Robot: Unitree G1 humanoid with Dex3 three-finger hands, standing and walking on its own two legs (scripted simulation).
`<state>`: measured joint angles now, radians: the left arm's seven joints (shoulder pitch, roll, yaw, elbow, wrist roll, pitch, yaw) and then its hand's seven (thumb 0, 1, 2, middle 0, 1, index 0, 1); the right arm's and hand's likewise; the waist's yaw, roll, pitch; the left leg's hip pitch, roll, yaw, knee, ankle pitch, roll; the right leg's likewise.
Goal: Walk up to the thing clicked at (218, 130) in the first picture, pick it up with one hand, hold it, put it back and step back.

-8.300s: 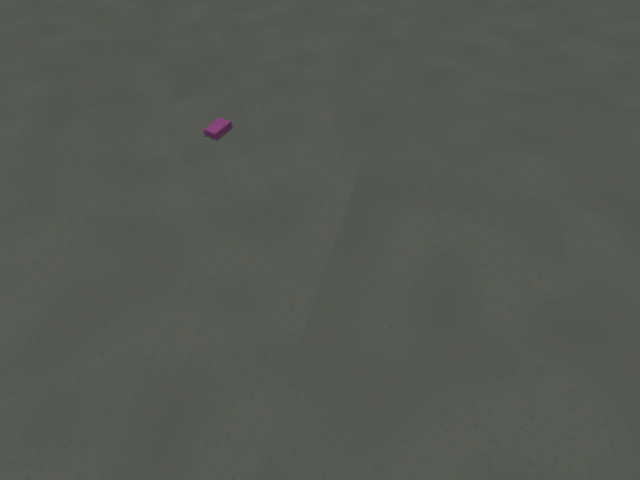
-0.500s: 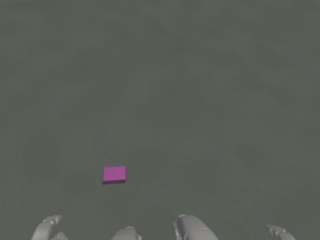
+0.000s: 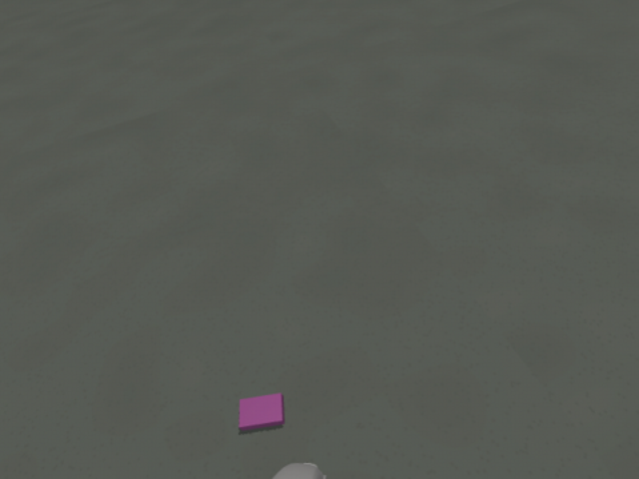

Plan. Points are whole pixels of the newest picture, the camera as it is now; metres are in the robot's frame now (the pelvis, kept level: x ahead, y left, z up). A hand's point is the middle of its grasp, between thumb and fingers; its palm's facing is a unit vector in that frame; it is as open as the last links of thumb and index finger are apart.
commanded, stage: walk up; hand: left
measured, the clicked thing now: (261, 411) +0.46 +0.31 -0.75
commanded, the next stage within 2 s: stand in 0.70 s
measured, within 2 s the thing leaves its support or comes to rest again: neither
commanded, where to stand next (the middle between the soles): +0.07 +0.06 m, yaw +2 degrees
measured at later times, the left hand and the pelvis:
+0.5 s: hand out of the picture +0.07 +0.28 -0.17, palm faces +0.01 -0.93 -0.36, open 7.4 cm; pelvis +0.00 +0.03 -0.01, yaw +3 degrees
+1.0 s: hand out of the picture +0.02 +0.28 -0.15, palm faces +0.02 -0.94 -0.34, open 7.4 cm; pelvis -0.02 +0.03 +0.01, yaw +3 degrees
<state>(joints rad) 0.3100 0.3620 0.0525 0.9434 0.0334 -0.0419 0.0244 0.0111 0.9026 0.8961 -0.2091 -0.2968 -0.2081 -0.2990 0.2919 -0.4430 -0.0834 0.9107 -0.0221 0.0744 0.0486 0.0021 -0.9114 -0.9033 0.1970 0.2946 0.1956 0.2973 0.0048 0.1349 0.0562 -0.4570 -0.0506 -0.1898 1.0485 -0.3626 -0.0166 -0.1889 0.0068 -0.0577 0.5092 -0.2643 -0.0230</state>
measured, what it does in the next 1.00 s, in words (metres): steps on the spot: left foot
